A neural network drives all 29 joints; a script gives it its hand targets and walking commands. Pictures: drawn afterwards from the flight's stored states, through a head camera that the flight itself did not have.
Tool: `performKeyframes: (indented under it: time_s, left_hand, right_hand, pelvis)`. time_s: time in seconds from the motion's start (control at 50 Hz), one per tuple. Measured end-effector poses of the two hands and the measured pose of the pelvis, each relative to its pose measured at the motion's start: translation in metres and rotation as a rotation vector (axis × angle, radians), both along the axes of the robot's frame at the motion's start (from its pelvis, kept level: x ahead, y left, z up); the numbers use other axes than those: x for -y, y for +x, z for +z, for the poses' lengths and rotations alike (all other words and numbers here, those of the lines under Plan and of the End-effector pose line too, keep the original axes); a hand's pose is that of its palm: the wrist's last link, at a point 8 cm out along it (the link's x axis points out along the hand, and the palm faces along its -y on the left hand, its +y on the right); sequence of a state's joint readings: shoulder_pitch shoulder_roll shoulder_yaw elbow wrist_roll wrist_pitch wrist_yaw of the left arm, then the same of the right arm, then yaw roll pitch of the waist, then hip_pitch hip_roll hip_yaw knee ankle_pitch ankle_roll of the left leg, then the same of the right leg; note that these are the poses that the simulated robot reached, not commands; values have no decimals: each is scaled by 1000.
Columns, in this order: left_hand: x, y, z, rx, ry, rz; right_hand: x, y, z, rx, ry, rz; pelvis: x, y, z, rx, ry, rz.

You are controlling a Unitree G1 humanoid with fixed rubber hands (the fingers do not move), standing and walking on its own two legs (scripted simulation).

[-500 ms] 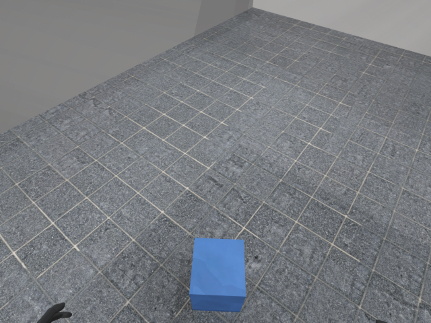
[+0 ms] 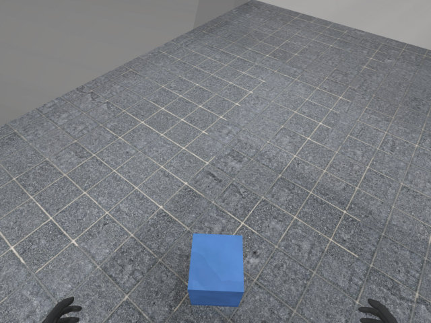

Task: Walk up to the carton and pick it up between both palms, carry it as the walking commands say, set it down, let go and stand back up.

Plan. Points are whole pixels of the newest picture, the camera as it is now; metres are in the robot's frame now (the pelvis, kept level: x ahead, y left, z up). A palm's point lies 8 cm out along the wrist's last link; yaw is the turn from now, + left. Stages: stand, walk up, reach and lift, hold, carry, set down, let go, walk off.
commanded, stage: reach and lift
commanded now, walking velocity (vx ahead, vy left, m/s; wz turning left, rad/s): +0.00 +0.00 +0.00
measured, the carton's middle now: (216, 271) +0.41 +0.01 -0.65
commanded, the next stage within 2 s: none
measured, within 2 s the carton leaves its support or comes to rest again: neither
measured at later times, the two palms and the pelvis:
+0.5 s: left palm (97, 273) +0.24 +0.28 -0.13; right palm (350, 283) +0.24 -0.28 -0.13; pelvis +0.02 -0.02 -0.04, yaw +0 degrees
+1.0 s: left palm (137, 232) +0.36 +0.23 -0.19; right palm (312, 245) +0.35 -0.23 -0.19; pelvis -0.03 +0.01 -0.09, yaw -2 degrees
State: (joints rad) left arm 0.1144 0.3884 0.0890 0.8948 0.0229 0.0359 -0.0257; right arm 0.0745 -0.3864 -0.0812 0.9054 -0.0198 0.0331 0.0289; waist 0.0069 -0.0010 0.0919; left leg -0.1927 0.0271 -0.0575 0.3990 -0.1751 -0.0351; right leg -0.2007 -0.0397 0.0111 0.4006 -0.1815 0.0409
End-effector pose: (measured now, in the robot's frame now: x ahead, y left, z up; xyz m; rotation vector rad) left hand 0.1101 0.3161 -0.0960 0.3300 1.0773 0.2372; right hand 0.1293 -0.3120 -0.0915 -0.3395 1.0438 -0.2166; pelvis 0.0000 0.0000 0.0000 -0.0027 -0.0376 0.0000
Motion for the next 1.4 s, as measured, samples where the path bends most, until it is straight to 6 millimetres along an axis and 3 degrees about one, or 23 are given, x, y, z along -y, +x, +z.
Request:
performKeyframes:
  time_s: [0.08,0.2,0.28,0.52,0.74,1.0,1.28,1.4]
  left_hand:
    - [12,37,10,77,-4,-58]
    - [26,73,16,102,-12,-58]
    - [32,85,2,81,-40,-35]
    - [41,134,-36,176,-84,-45]
    - [55,184,-63,260,-138,-55]
    - [89,251,-89,347,-194,-68]
    - [126,312,-124,457,-248,-51]
    - [134,323,-135,477,-254,-53]
  right_hand:
    - [-9,26,6,67,22,44]
    - [-6,38,0,59,37,17]
    - [-8,51,-13,59,57,-1]
    - [-35,116,-43,147,94,-6]
    - [-53,156,-68,210,116,5]
    - [-78,218,-94,309,187,0]
    - [-110,293,-128,426,251,8]
    - [-118,303,-141,439,255,18]
  pelvis:
    - [4,-7,-7,17,10,-14]
    - [12,0,-10,-3,15,-27]
    - [16,7,-17,-61,15,-36]
    - [16,21,-46,-287,3,-8]
    - [-3,-5,-68,-433,2,-19]
    - [-14,-35,-93,-554,8,-28]
    - [-3,-43,-121,-736,13,-18]
    - [2,-39,-125,-801,14,-14]
